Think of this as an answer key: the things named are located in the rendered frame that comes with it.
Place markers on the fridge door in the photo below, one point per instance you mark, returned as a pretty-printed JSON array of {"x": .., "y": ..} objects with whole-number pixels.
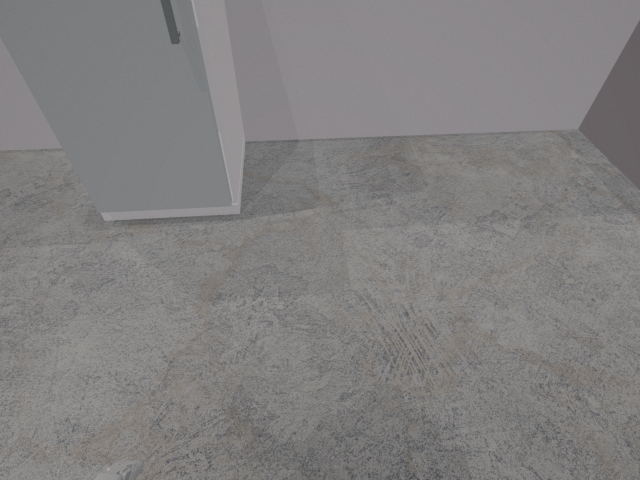
[{"x": 132, "y": 112}]

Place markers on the handle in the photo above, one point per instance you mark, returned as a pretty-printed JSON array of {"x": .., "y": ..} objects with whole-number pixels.
[{"x": 170, "y": 21}]

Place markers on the robot left hand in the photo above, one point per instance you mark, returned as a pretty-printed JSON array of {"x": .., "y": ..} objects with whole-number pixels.
[{"x": 122, "y": 471}]

